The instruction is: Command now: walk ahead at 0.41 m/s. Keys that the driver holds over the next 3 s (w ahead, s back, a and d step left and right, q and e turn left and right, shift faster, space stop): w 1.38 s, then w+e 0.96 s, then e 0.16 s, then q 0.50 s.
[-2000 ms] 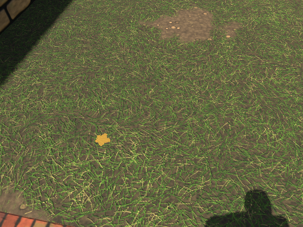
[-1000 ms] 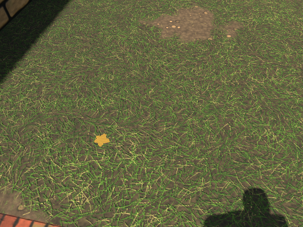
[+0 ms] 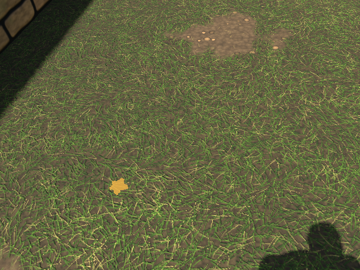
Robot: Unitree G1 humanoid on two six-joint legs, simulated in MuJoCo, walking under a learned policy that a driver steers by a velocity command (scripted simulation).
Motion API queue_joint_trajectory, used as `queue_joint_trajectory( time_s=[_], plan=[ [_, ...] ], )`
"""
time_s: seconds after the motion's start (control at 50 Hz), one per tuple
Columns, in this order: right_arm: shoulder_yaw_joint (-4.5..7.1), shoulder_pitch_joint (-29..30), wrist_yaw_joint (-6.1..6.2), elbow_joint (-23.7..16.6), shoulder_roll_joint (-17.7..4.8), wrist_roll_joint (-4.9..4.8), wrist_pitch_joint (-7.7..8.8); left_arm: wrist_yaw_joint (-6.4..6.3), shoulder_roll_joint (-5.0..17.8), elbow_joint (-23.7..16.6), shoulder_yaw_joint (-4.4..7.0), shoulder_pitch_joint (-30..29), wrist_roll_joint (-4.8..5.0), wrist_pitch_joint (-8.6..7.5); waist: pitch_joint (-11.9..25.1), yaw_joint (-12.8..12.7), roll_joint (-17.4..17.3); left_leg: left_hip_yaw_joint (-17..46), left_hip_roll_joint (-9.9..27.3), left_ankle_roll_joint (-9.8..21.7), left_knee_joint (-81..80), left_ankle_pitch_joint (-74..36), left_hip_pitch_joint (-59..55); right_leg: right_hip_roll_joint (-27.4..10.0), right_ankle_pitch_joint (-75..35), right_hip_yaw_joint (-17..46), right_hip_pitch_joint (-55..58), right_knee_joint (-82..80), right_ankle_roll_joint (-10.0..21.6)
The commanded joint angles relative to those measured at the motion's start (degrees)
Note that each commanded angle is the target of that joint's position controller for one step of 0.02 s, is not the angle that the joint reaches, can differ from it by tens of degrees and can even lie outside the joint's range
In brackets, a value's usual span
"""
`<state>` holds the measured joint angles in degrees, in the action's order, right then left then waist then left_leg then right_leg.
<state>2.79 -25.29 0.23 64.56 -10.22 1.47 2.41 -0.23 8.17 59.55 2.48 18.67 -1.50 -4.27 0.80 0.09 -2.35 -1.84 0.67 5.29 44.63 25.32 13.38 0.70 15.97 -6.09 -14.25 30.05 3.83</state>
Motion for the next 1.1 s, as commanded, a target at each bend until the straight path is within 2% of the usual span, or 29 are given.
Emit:
queue_joint_trajectory(
  time_s=[0.02,0.04,0.06,0.12,0.22,0.3,0.34,0.38,0.4,0.42,0.44,0.46,0.48,0.5,0.52,0.56,0.6,0.66,0.76,0.86,0.92,0.94,0.96,0.98,1.0,1.02,1.04,1.06,1.1],
  plan=[
    [0.10,6.88,-1.75,-7.01,-2.32,1.14,1.76,-0.03,7.73,1.17,1.45,10.52,0.41,0.38,-12.11,-1.39,6.43,2.32,2.90,1.58,19.38,-4.71,30.47,-20.71,26.48,34.29,9.96,-25.89,7.29],
    [0.01,6.32,-2.04,-6.57,-1.51,0.52,2.03,0.10,6.94,0.31,1.18,8.27,0.57,-0.24,-11.05,0.03,5.02,2.57,3.89,0.81,17.92,-8.90,28.09,-17.90,17.29,28.30,9.30,-26.14,6.13],
    [0.25,6.25,-2.26,-6.25,-1.90,0.54,1.96,-0.08,5.69,0.20,0.76,8.02,0.68,-0.88,-9.74,0.64,4.50,1.94,4.27,-0.02,16.74,-11.53,26.76,-15.99,9.56,23.69,10.14,-26.08,5.29],
    [0.58,8.43,-2.40,-6.61,-1.89,0.35,0.99,-0.43,4.13,2.31,0.01,12.75,0.67,-1.81,-7.61,0.45,5.49,-0.48,3.73,-1.29,15.77,-15.95,27.98,-12.59,-10.54,14.76,14.37,-23.73,4.36],
    [-0.02,22.09,-2.30,-11.79,-0.94,0.02,0.40,-0.55,3.87,3.29,-0.85,16.17,0.47,-2.19,-9.07,-1.54,6.88,-3.94,2.33,-2.70,4.95,-20.08,29.67,-10.98,-29.67,8.96,14.73,-22.16,4.96],
    [-0.71,28.41,-2.21,-14.32,-1.00,-0.62,0.55,-0.98,5.33,3.83,-0.76,16.90,0.40,-2.58,-9.56,-2.35,8.55,-6.70,-0.09,-0.86,-7.84,-22.34,22.15,-11.20,-37.92,6.48,15.49,-21.39,4.98],
    [-0.33,27.00,-1.74,-14.51,-2.36,-0.62,0.78,-1.13,6.43,3.95,-0.51,15.73,0.30,-2.78,-8.26,-0.71,8.79,-7.13,-1.61,1.45,-10.64,-20.69,17.16,-12.19,-48.53,5.45,17.90,-17.87,4.86],
    [0.80,18.00,-0.89,-12.04,-4.57,-0.62,1.37,-1.37,8.11,3.88,0.04,13.84,0.10,-2.70,-3.06,3.55,9.18,-7.12,-4.35,3.90,-11.63,-17.42,7.65,-12.58,-61.47,4.44,20.57,-6.94,4.32],
    [1.62,9.07,-0.45,-9.04,-5.69,-0.53,1.83,-1.35,8.76,3.70,0.27,12.65,0.25,-2.35,1.39,7.26,8.35,-6.94,-5.13,5.00,-15.31,-19.08,-1.84,-11.74,-60.21,3.65,19.20,3.34,3.79],
    [2.69,0.45,0.03,-6.54,-8.14,0.55,2.22,-1.09,8.28,3.18,0.18,12.28,0.67,-2.17,5.94,10.49,6.70,-1.63,0.09,6.56,-16.83,-16.66,-14.93,-9.85,-46.83,2.93,10.32,16.45,3.39],
    [4.43,-6.07,0.23,-6.16,-14.45,2.11,2.29,-0.27,2.02,1.65,-0.88,17.99,2.21,-1.86,14.68,8.55,-4.62,24.05,18.64,13.50,-18.11,-9.00,-32.18,-2.05,-11.53,0.92,-7.88,40.34,1.73],
    [4.23,-2.74,-0.57,-6.26,-13.07,0.36,1.42,0.16,4.27,1.63,0.05,17.09,2.06,-1.65,16.53,7.03,-4.58,43.58,23.10,16.85,-29.36,-1.56,-32.12,3.58,12.01,7.44,-18.25,51.47,1.81],
    [3.49,5.19,-0.73,-7.42,-10.88,-0.69,1.43,0.13,6.12,-0.87,0.60,9.64,1.23,-1.44,5.53,4.22,-1.09,34.81,20.57,13.79,-31.98,4.95,-22.71,-1.16,6.21,9.18,-23.29,50.98,2.55],
    [2.37,9.61,-0.99,-8.23,-6.86,-0.87,1.92,0.41,6.35,-2.11,0.73,5.49,0.80,-1.75,-0.06,2.95,1.79,27.99,18.61,11.67,-34.33,0.63,-13.90,-3.31,1.30,8.79,-22.21,47.05,2.70],
    [1.60,10.52,-0.98,-7.72,-4.40,-0.61,2.50,0.49,5.15,-1.92,0.81,4.86,0.47,-1.53,-3.15,0.93,3.11,22.14,16.09,9.74,-35.64,-6.01,-7.88,-4.97,-0.63,8.69,-19.35,43.60,2.61],
    [0.52,8.63,-0.34,-6.10,-1.99,-0.75,3.37,0.95,2.64,-1.30,0.58,7.22,-0.78,0.05,-4.15,-1.97,1.75,14.34,12.43,7.33,-36.83,-13.94,-1.35,-6.39,-1.25,8.38,-13.49,38.58,1.32],
    [0.65,5.39,-0.03,-5.04,-4.09,-0.74,4.11,1.41,2.19,-2.25,0.57,5.89,-0.95,1.08,-4.62,-2.62,0.11,11.24,11.54,7.95,-37.60,-18.82,-0.13,-6.69,-2.01,6.89,-14.15,35.42,0.20],
    [0.46,2.18,-0.04,-4.72,-5.08,-0.79,4.30,1.84,4.32,-5.50,0.91,-3.17,-0.66,1.79,-7.32,-1.41,0.00,7.63,9.88,7.11,-39.49,-22.44,-2.63,-7.92,-8.39,5.12,-21.28,28.32,-1.33],
    [-0.18,-3.64,-0.08,-4.08,-4.94,-0.97,4.31,2.25,3.54,-9.61,0.18,-15.43,0.28,1.49,-7.59,1.86,-0.98,3.25,8.15,4.90,-38.11,-35.49,-8.60,-5.81,-17.01,1.65,-22.28,12.32,-2.05],
    [-0.20,-7.35,0.62,-2.71,-5.72,-0.32,4.15,2.15,4.31,-12.15,0.05,-21.95,0.41,0.79,-7.79,3.35,-1.90,2.60,10.77,5.53,-34.45,-44.43,-18.69,-3.41,-15.27,0.35,-22.16,3.93,0.23],
    [0.26,-4.88,1.16,-2.86,-7.32,0.01,4.00,1.46,6.10,-11.08,0.94,-16.44,0.23,0.05,-4.67,-0.39,-2.77,1.23,11.87,4.58,-25.63,-63.16,-21.54,0.16,-8.14,-0.71,-13.03,0.90,3.24],
    [0.45,-4.10,1.19,-2.88,-7.92,0.08,3.76,1.01,7.18,-8.86,1.63,-9.54,0.15,-0.32,-1.11,-3.29,-2.59,0.58,11.24,3.95,-17.74,-67.34,-21.52,1.96,-7.37,-1.12,-5.84,-1.08,4.45],
    [0.41,-2.99,1.10,-3.27,-7.86,-0.35,3.53,0.48,8.68,-5.63,2.50,0.25,-0.50,-0.84,3.84,-7.46,-1.29,-0.92,9.39,2.91,-6.37,-61.82,-16.23,1.07,-10.46,-0.01,6.78,-4.32,5.93],
    [-0.23,-3.18,0.85,-5.16,-5.68,-1.01,3.57,-0.13,13.65,-3.80,3.87,10.15,-2.01,-1.11,11.29,-10.18,4.21,-2.95,6.25,2.00,11.28,-40.14,-3.96,-12.01,-6.69,13.98,21.65,-4.13,8.80],
    [-0.87,-11.07,0.05,-5.33,-0.28,-3.34,3.36,0.43,17.53,-3.64,4.87,10.50,-1.96,-0.67,17.03,-5.78,16.72,-2.24,-5.32,-0.03,31.81,5.27,16.54,-26.65,-4.83,42.94,34.72,-11.23,17.89],
    [0.45,-5.30,0.27,-5.55,-5.78,-1.78,3.03,0.92,14.41,-4.38,4.34,4.96,0.12,0.03,12.12,-4.80,6.16,5.12,-1.67,1.07,34.24,1.06,21.52,-22.88,1.42,41.59,29.00,-14.23,15.32],
    [0.61,0.49,0.02,-7.58,-5.76,-1.36,3.33,1.13,10.98,-5.23,3.23,-0.90,0.67,-0.14,3.74,-3.22,4.80,4.88,0.66,1.11,31.46,-4.69,22.90,-20.95,-0.27,32.40,20.14,-16.02,13.00],
    [0.55,2.62,-0.07,-7.92,-4.81,-1.15,3.49,1.31,8.18,-5.13,2.46,-3.19,0.40,-0.61,-0.05,-1.73,2.40,4.66,2.43,0.93,28.27,-7.95,21.03,-18.43,-6.85,26.68,13.73,-17.99,11.22],
    [0.49,1.31,-0.64,-7.44,-2.81,0.37,2.10,0.70,4.99,-3.47,1.34,-2.50,0.60,-1.28,-1.85,1.27,3.90,4.25,4.36,-0.16,23.19,-9.75,16.01,-14.12,-13.70,18.30,6.97,-19.81,8.19]
  ],
)
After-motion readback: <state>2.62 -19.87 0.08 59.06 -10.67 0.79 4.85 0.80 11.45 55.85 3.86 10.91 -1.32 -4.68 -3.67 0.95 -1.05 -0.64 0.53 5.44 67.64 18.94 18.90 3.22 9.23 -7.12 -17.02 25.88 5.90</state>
